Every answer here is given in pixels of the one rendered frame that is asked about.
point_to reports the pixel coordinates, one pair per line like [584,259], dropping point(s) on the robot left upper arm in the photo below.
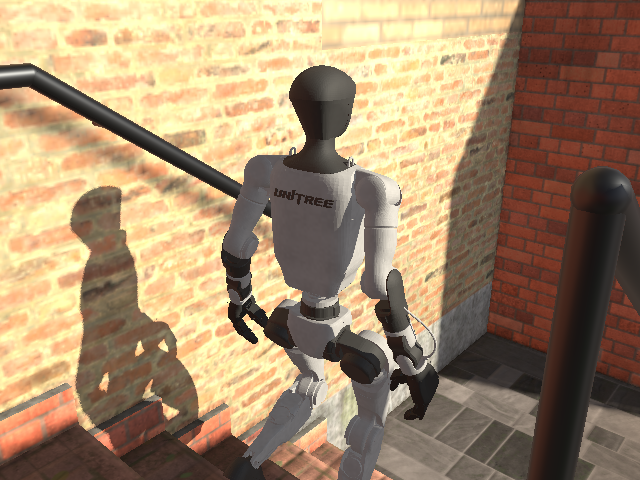
[240,241]

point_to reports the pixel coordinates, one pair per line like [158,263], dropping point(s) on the robot right upper arm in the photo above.
[381,198]

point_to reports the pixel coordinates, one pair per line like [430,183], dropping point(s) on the left robot forearm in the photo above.
[238,277]

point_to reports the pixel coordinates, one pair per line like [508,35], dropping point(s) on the left robot shin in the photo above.
[288,415]

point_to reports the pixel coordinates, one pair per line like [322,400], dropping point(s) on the robot right hand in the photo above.
[422,388]

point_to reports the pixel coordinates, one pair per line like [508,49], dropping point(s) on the robot torso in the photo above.
[318,236]

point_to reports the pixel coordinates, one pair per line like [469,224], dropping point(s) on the right robot forearm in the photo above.
[397,326]

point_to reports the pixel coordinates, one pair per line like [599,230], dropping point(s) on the robot left hand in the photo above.
[237,312]

